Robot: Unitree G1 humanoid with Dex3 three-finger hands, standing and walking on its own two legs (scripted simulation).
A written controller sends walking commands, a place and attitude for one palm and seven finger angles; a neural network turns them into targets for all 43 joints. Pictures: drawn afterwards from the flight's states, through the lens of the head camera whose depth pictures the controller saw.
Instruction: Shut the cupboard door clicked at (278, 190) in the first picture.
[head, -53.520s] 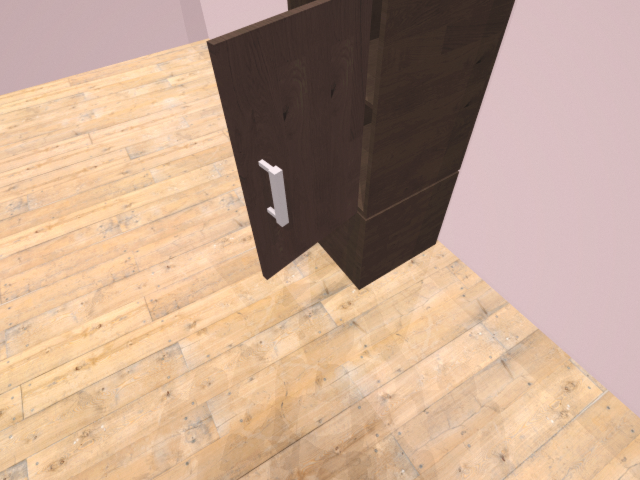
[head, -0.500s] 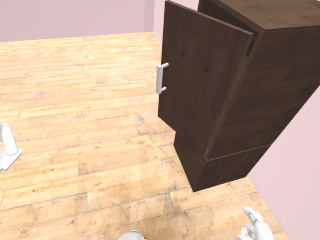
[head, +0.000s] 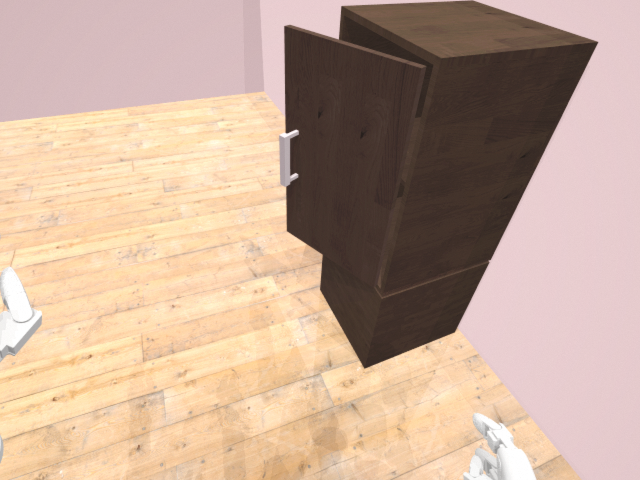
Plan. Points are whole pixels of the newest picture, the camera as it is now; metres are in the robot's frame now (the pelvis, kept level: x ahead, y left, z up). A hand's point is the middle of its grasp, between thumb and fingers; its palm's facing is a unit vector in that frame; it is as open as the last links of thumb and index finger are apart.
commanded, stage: stop stepping back and stand still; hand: left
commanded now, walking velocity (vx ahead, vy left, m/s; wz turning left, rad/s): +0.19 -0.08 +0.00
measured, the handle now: (289, 158) +0.89 +0.10 -0.05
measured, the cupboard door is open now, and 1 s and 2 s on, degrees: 25 25 25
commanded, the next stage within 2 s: let the arm hang, fingers relaxed in 0.76 s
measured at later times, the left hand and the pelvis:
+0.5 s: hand (40, 428) +0.13 +0.23 +0.17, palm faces +0.38 -0.82 -0.43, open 7.4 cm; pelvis -0.09 -0.02 -0.01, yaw -1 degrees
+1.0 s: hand out of the picture +0.10 +0.22 -0.04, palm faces +0.10 -0.91 -0.40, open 7.4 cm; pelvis -0.08 -0.01 +0.01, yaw +0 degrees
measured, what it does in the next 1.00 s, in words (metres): steps on the spot: left foot, then right foot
